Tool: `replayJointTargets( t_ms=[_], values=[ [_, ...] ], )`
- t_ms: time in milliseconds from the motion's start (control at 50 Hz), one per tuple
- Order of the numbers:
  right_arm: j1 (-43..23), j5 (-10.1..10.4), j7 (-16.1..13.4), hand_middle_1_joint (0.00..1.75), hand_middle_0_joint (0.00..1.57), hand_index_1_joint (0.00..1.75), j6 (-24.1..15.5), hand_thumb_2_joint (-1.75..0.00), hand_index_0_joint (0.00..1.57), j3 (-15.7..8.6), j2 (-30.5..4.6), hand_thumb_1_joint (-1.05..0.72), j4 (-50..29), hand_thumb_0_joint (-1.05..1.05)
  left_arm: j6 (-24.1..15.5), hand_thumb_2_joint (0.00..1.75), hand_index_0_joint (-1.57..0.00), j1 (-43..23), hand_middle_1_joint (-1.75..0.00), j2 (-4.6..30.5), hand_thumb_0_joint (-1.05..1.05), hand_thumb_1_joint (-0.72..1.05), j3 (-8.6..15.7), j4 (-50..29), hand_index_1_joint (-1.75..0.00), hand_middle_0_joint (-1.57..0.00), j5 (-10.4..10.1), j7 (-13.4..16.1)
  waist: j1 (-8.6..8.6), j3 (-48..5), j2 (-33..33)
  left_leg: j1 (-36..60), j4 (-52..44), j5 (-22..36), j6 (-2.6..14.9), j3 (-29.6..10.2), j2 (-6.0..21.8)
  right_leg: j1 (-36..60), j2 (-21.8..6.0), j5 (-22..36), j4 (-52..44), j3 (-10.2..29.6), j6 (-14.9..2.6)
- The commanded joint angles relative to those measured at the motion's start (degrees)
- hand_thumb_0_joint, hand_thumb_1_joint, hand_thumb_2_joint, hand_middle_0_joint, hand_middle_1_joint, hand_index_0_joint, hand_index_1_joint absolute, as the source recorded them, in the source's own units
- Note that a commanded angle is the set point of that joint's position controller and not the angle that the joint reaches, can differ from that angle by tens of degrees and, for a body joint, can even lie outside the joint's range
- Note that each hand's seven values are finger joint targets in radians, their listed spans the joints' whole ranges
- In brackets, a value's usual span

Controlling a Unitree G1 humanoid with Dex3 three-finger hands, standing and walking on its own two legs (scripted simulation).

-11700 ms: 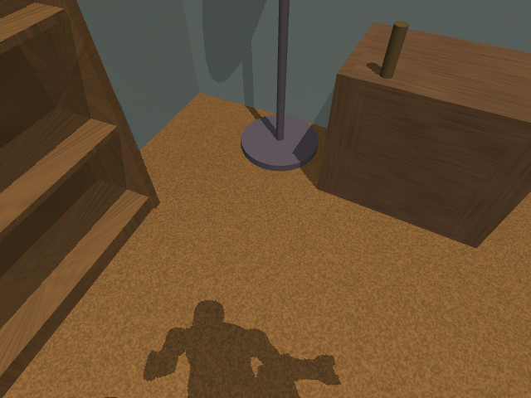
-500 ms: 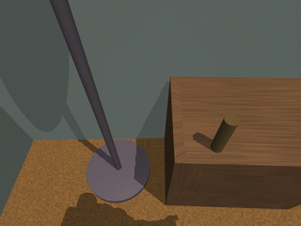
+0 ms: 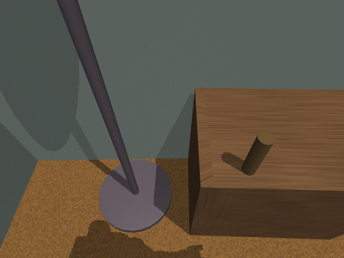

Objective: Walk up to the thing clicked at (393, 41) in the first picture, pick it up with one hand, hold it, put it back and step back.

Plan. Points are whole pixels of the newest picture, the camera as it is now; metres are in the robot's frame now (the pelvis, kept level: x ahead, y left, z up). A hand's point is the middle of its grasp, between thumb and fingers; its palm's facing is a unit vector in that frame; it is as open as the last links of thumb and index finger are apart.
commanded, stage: stand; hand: right
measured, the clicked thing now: (256, 155) +0.39 -0.22 -0.07
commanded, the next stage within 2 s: rise first in 0.26 s
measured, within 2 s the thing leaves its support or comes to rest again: neither
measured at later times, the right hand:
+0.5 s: hand out of the picture +0.12 -0.24 -0.14, palm faces +0.11 +0.94 -0.32, open 8.7 cm
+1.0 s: hand (299, 247) +0.16 -0.27 -0.08, palm faces +0.25 +0.90 -0.36, open 16.7 cm
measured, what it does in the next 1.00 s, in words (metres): stands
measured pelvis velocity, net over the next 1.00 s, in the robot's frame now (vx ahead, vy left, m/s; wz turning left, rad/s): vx -0.01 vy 0.00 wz -0.02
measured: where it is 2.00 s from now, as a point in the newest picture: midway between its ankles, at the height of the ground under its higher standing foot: outside the picture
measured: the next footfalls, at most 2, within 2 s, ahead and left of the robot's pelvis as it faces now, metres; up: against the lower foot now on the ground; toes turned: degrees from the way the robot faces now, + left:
none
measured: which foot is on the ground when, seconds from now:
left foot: down 0.00-1.00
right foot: down 0.00-1.00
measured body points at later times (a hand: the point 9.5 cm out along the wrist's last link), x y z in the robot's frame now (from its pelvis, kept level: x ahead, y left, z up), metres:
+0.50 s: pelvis -0.02 +0.00 -0.01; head +0.02 +0.00 +0.44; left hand +0.11 +0.29 -0.13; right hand +0.11 -0.29 -0.12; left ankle +0.00 +0.13 -0.75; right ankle -0.04 -0.13 -0.75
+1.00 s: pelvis -0.01 +0.00 -0.01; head +0.01 +0.01 +0.44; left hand +0.15 +0.26 -0.10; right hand +0.14 -0.31 -0.05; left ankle +0.00 +0.13 -0.75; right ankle -0.04 -0.13 -0.75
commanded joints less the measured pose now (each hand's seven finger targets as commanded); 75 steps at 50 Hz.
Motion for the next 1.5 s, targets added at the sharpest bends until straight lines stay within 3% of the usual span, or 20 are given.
replayJointTargets(
  t_ms=[0, 340, 360, 380, 420, 440, 480, 540, 580, 620, 660, 740, 820, 920, 1060, 1140, 1180, 1240, 1320, 1480],
  values=[
    [-1.63, -0.18, -0.83, 0.30, 0.20, 0.30, -1.40, -0.90, 0.20, -2.37, -11.99, -0.90, -3.06, 0.00, -0.82, 0.90, -0.20, -1.75, -0.30, 12.53, 0.00, 0.90, 2.64, -3.27, -0.30, -0.20, 0.12, 0.85, 0.04, -4.37, 0.61, 2.65, -1.41, 13.70, 2.12, -4.21, 6.25, -1.47, -6.26, 12.46, -1.74, 3.75, -2.17],
    [-1.84, -0.17, -0.85, 0.22, 0.12, 0.22, -1.28, -0.82, 0.12, -2.43, -12.01, -0.82, -3.27, 0.00, -0.72, 0.82, -0.12, -1.55, -0.22, 12.46, 0.00, 0.82, 2.63, -3.47, -0.22, -0.12, 0.14, 0.78, 0.12, -3.12, 0.67, 1.78, -1.78, 11.58, 2.16, -4.28, 6.04, -2.12, -6.19, 10.33, -2.52, 4.01, -2.25],
    [-21.95, 3.78, -1.58, 0.14, 0.08, 0.14, -5.26, -0.74, 0.06, -1.21, -1.82, -0.74, -23.37, 0.00, -7.27, 0.74, -0.04, -21.66, -0.14, 3.36, 0.00, 0.74, 2.24, -23.57, -0.14, -0.04, -4.52, 1.18, 1.28, -4.46, -4.02, -5.06, 3.68, 6.54, 1.02, 1.23, -0.58, -10.32, 1.62, 7.61, 4.10, -1.49, -1.84],
    [-19.80, 6.15, -2.42, 0.06, 0.07, 0.06, -7.76, -0.66, 0.06, -1.08, -3.89, -0.66, -26.11, 0.00, -8.36, 0.66, -0.01, -20.11, -0.06, 3.99, 0.00, 0.66, 0.71, -24.83, -0.06, -0.02, -6.08, 2.24, -0.98, -6.44, 0.85, -0.67, 1.55, 2.03, 1.00, 2.16, -1.24, -7.29, 1.00, 4.34, 2.10, -0.97, -1.73],
    [-9.17, 5.16, -3.86, 0.04, 0.07, 0.04, -6.32, -0.50, 0.06, -6.29, -11.08, -0.50, -14.99, 0.00, -6.79, 0.50, 0.00, -10.29, -0.04, 11.47, 0.00, 0.50, 6.46, -16.50, -0.06, -0.02, -5.83, 3.42, -0.12, -1.53, 0.72, -4.88, 2.36, -0.39, 0.93, 2.52, -1.02, -9.85, 1.65, 1.87, 2.84, -1.64, -1.90],
    [-8.01, 5.28, -4.39, 0.04, 0.07, 0.04, -6.04, -0.42, 0.06, -8.78, -12.39, -0.42, -14.50, 0.00, -6.20, 0.42, -0.01, -8.11, -0.05, 12.21, 0.00, 0.42, 8.93, -18.46, -0.06, -0.02, -5.68, 3.91, 0.29, -6.92, 2.95, -3.21, 3.14, 3.41, 0.41, 2.67, -0.97, -8.78, 1.92, 5.31, 4.33, -1.58, -2.21],
    [-7.73, 4.59, -5.27, 0.04, 0.07, 0.04, -7.03, -0.26, 0.06, -10.03, -12.70, -0.29, -19.41, 0.00, -6.42, 0.27, -0.02, -8.04, -0.05, 9.13, 0.00, 0.27, 7.32, -18.66, -0.06, -0.03, -5.22, 4.69, -0.81, -13.09, 0.00, -1.07, 4.73, 8.51, 0.80, 2.15, -0.45, -7.25, 2.14, 10.73, 5.62, -1.42, -1.69],
    [1.23, 2.88, -4.75, 0.05, 0.07, 0.05, -5.67, -0.19, 0.06, -13.04, -10.41, -0.15, -17.84, 0.00, -5.34, 0.20, -0.05, -2.97, -0.06, 6.49, 0.00, 0.14, 10.24, -13.26, -0.05, -0.04, -2.76, 4.05, -1.62, -11.99, -0.47, -2.10, 6.28, 10.17, 1.46, 2.00, -0.97, -10.79, 2.28, 12.49, 6.68, -1.35, -1.92],
    [1.65, 2.92, -4.85, 0.05, 0.07, 0.05, -5.44, -0.16, 0.06, -13.92, -11.37, -0.04, -26.26, 0.00, -4.97, 0.15, -0.06, -0.34, -0.06, 7.67, 0.00, 0.05, 11.25, -19.53, -0.05, -0.04, -2.52, 4.24, -0.27, -17.52, -1.53, 1.28, 5.48, 13.82, 1.39, 2.44, -1.46, -6.62, 2.02, 15.57, 5.53, -1.52, -1.53],
    [4.42, 3.28, -4.41, 0.05, 0.06, 0.05, -4.73, -0.14, 0.06, -11.72, -7.35, 0.08, -27.24, 0.00, -4.14, 0.12, -0.06, 2.69, -0.06, 3.68, 0.00, -0.03, 9.07, -18.43, -0.04, -0.04, -2.82, 4.02, -0.23, -12.33, -2.14, -0.62, 4.73, 12.80, 1.27, 3.12, -1.72, -8.78, 1.89, 14.43, 4.75, -1.58, -1.35],
    [-0.55, 3.72, -4.22, 0.05, 0.06, 0.05, -4.65, -0.12, 0.06, -10.16, -5.47, 0.16, -33.15, 0.00, -4.53, 0.11, -0.06, -3.11, -0.06, 3.13, 0.00, -0.14, 8.53, -24.86, -0.05, -0.05, -3.15, 4.02, 0.23, -11.23, -0.92, -1.64, 4.03, 10.53, 1.10, 3.24, -1.75, -9.25, 1.53, 11.96, 4.38, -1.52, -1.41],
    [-0.34, 3.17, -4.53, 0.06, 0.05, 0.06, -4.90, -0.09, 0.05, -11.38, -7.09, 0.35, -36.84, 0.00, -4.95, 0.10, -0.05, -4.50, -0.06, 3.10, 0.00, -0.35, 8.60, -27.55, -0.06, -0.05, -2.99, 4.61, -0.48, -6.71, -0.83, -3.96, 2.49, 3.81, 1.32, 3.43, -1.37, -10.55, 1.64, 5.63, 2.83, -1.37, -1.70],
    [0.71, 2.62, -5.00, 0.06, 0.05, 0.06, -5.80, -0.07, 0.05, -12.34, -8.37, 0.45, -41.42, 0.00, -5.95, 0.06, -0.06, -3.96, -0.07, 4.84, 0.00, -0.52, 9.52, -31.75, -0.07, -0.06, -2.43, 5.44, -0.04, -8.72, 0.73, -3.03, 2.91, 4.66, 1.12, 3.11, -1.05, -7.90, 1.87, 6.78, 3.49, -1.10, -1.92],
    [3.64, 2.23, -5.62, 0.06, 0.05, 0.06, -6.61, -0.06, 0.05, -14.10, -8.83, 0.48, -45.66, 0.00, -6.56, 0.07, -0.06, -1.62, -0.07, 3.55, 0.00, -0.54, 8.94, -35.54, -0.07, -0.06, -2.10, 5.97, -0.82, -11.73, 0.84, 0.09, 3.89, 8.97, 1.00, 3.13, -0.85, -5.33, 2.10, 11.27, 4.16, -0.96, -1.88],
    [7.31, 2.44, -5.05, 0.06, 0.05, 0.06, -6.81, -0.06, 0.05, -13.13, -6.13, 0.53, -49.59, 0.00, -6.10, 0.06, -0.06, 2.66, -0.07, -0.19, 0.00, -0.53, 6.22, -35.75, -0.06, -0.06, -2.19, 4.99, -1.16, -7.45, -1.83, -0.11, 3.86, 9.87, 1.36, 3.94, -1.27, -6.70, 1.74, 12.95, 3.16, -1.13, -1.15],
    [8.34, 2.49, -4.96, 0.06, 0.05, 0.06, -6.42, -0.06, 0.05, -15.72, -8.34, 0.52, -50.55, 0.00, -5.91, 0.06, -0.06, 2.24, -0.06, 3.20, 0.00, -0.53, 9.73, -33.35, -0.06, -0.06, -1.98, 4.93, -0.81, -6.17, -2.76, -0.51, 3.54, 9.95, 1.34, 3.86, -1.08, -6.29, 1.77, 12.91, 3.19, -1.07, -1.19],
    [8.16, 2.62, -4.58, 0.06, 0.05, 0.06, -6.48, -0.06, 0.05, -15.26, -7.53, 0.52, -52.39, 0.00, -5.83, 0.06, -0.06, 2.29, -0.07, 1.00, 0.00, -0.54, 7.82, -33.12, -0.06, -0.06, -1.98, 4.51, -1.10, -6.08, -2.30, -0.52, 3.37, 10.13, 1.22, 3.85, -1.08, -6.29, 1.78, 13.12, 3.36, -1.02, -1.29],
    [7.96, 2.57, -4.81, 0.06, 0.05, 0.06, -6.67, -0.06, 0.05, -16.18, -8.29, 0.51, -53.83, 0.00, -6.33, 0.07, -0.06, 0.33, -0.07, 4.78, 0.00, -0.54, 11.10, -36.37, -0.07, -0.06, -1.83, 4.99, -0.60, -8.28, -0.04, 0.83, 3.52, 11.99, 1.07, 3.97, -1.14, -4.74, 1.68, 14.96, 3.54, -0.80, -1.37],
    [7.60, 2.62, -4.68, 0.06, 0.05, 0.06, -7.29, -0.06, 0.05, -15.02, -6.50, 0.52, -56.02, 0.00, -6.52, 0.07, -0.06, 0.23, -0.07, 1.00, 0.00, -0.55, 8.17, -36.60, -0.07, -0.06, -1.87, 4.77, -1.16, -7.12, -0.35, 1.20, 3.49, 11.21, 1.16, 3.87, -1.15, -4.88, 1.61, 14.36, 3.34, -0.92, -1.41],
    [10.94, 2.60, -4.41, 0.06, 0.05, 0.06, -7.59, -0.06, 0.05, -16.60, -7.55, 0.52, -58.19, 0.00, -6.49, 0.07, -0.06, 2.83, -0.07, 3.13, 0.00, -0.54, 10.73, -36.20, -0.07, -0.06, -1.77, 4.44, -1.18, -6.94, -1.51, 1.51, 3.15, 11.10, 1.31, 3.92, -1.04, -4.77, 1.71, 14.38, 2.83, -1.04, -1.31]
  ],
)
